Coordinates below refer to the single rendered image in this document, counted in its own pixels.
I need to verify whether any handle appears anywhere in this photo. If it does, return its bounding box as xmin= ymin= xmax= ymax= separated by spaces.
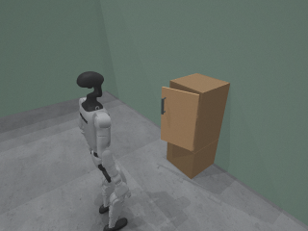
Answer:
xmin=161 ymin=97 xmax=166 ymax=115

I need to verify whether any robot left upper arm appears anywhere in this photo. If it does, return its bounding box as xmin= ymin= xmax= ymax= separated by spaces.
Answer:
xmin=78 ymin=97 xmax=87 ymax=130

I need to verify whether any robot right forearm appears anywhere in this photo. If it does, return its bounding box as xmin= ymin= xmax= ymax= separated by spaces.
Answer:
xmin=101 ymin=149 xmax=122 ymax=187

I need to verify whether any robot left foot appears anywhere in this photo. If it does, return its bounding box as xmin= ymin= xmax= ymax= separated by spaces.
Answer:
xmin=99 ymin=202 xmax=110 ymax=214

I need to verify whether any robot right hand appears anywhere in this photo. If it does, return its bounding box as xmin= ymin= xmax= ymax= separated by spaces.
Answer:
xmin=115 ymin=181 xmax=131 ymax=203

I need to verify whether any robot right upper arm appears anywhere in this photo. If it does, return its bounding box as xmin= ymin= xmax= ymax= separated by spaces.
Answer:
xmin=94 ymin=112 xmax=112 ymax=160

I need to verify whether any cupboard door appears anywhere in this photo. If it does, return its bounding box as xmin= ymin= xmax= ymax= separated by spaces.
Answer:
xmin=161 ymin=87 xmax=199 ymax=151

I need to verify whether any robot left forearm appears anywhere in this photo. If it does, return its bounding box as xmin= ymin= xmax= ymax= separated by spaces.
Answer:
xmin=80 ymin=128 xmax=89 ymax=144

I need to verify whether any robot left shin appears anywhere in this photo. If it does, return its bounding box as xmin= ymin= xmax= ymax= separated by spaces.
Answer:
xmin=101 ymin=175 xmax=114 ymax=207

